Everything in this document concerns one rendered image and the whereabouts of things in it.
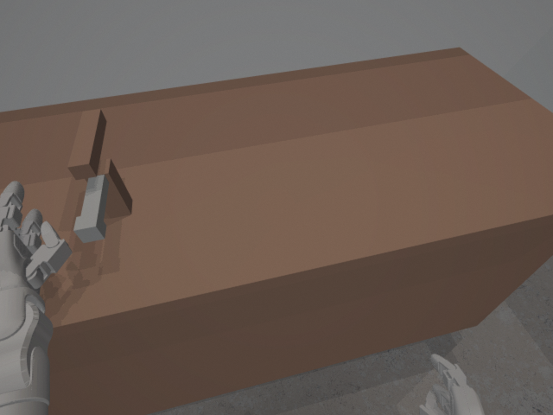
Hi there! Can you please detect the counter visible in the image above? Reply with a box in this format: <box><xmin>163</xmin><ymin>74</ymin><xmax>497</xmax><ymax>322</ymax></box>
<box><xmin>0</xmin><ymin>48</ymin><xmax>553</xmax><ymax>415</ymax></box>

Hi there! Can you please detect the left robot hand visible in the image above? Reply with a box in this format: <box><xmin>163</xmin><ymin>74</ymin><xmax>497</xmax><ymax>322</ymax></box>
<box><xmin>0</xmin><ymin>181</ymin><xmax>72</xmax><ymax>295</ymax></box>

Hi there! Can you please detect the right robot hand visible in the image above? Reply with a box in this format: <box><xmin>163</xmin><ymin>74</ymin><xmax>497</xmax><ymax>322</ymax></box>
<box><xmin>420</xmin><ymin>354</ymin><xmax>485</xmax><ymax>415</ymax></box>

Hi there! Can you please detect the left robot forearm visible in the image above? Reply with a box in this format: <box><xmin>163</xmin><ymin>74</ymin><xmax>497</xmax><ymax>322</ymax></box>
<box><xmin>0</xmin><ymin>287</ymin><xmax>54</xmax><ymax>415</ymax></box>

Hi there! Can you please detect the tap lever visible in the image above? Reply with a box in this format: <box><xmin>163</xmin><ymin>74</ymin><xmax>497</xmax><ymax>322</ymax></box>
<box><xmin>73</xmin><ymin>175</ymin><xmax>109</xmax><ymax>243</ymax></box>

